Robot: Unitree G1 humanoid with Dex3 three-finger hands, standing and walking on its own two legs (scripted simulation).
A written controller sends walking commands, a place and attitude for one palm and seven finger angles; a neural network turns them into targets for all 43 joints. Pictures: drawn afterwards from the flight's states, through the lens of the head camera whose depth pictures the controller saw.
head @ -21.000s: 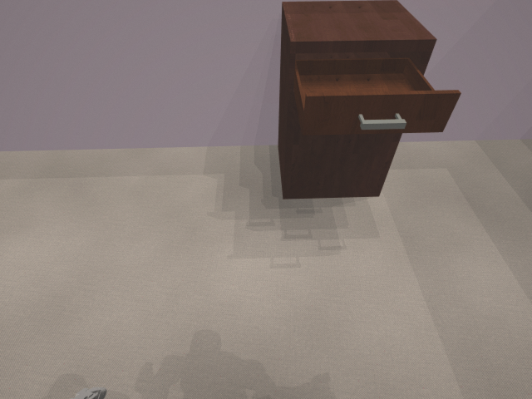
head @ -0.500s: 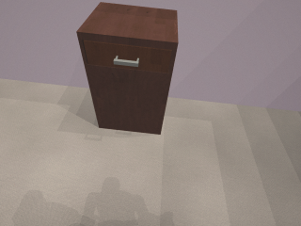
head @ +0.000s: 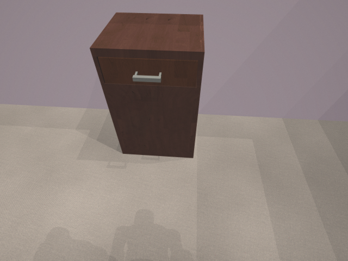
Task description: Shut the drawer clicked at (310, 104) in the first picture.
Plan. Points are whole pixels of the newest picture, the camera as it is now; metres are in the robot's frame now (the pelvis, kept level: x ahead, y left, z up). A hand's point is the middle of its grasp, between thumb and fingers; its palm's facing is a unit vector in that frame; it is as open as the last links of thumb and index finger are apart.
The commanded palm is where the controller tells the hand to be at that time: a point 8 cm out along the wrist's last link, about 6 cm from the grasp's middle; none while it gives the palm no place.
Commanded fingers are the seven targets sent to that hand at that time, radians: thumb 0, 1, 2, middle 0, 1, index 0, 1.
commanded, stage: let the arm hang, fingers relaxed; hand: left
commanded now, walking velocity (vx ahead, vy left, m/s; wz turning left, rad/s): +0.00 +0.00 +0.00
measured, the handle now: (147, 76) +0.90 +0.18 -0.08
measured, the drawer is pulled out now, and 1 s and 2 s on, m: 0.00 0.00 0.00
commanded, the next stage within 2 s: look to check the result in 0.28 s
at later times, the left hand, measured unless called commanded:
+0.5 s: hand out of the picture +0.01 +0.16 -0.17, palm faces +0.03 -0.98 -0.19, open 7.4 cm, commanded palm none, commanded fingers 0.00 0.90 0.90 -0.20 -0.30 -0.20 -0.30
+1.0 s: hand out of the picture +0.03 +0.17 -0.17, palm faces +0.02 -0.98 -0.21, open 7.4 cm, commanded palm none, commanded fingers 0.00 0.90 0.90 -0.20 -0.30 -0.20 -0.30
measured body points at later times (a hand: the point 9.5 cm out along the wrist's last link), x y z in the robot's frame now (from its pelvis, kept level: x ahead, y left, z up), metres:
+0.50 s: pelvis +0.01 -0.01 +0.00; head +0.03 -0.02 +0.45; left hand +0.01 +0.21 -0.16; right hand -0.01 -0.23 -0.16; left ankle +0.06 +0.11 -0.74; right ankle +0.01 -0.11 -0.74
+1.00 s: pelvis +0.02 -0.01 +0.00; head +0.04 -0.02 +0.45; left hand +0.03 +0.22 -0.15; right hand +0.02 -0.23 -0.16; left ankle +0.06 +0.11 -0.74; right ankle +0.01 -0.11 -0.74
